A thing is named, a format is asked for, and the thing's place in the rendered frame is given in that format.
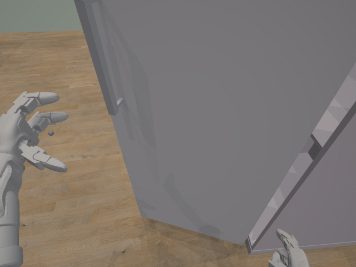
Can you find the handle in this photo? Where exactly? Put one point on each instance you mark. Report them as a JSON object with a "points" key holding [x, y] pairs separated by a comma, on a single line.
{"points": [[89, 26]]}

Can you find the left robot hand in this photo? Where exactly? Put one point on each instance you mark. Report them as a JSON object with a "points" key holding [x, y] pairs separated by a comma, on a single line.
{"points": [[14, 129]]}

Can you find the right robot hand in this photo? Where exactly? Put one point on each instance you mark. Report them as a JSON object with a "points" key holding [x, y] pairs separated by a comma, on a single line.
{"points": [[295, 257]]}

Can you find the fridge door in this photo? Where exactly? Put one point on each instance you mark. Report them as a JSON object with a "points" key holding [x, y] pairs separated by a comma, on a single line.
{"points": [[220, 97]]}

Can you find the robot left forearm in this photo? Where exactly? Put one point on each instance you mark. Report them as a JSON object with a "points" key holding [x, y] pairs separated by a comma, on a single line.
{"points": [[11, 170]]}

